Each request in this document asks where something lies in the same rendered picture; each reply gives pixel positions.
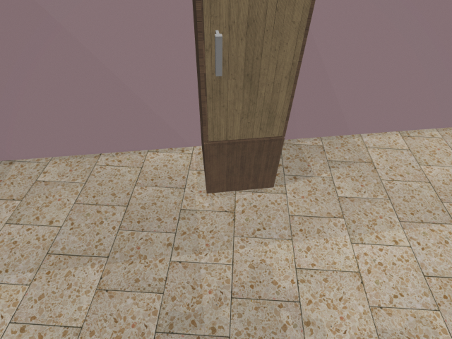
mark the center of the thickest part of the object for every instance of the handle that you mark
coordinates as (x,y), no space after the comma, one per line
(218,53)

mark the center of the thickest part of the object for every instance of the cupboard door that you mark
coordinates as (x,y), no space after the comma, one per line
(261,44)

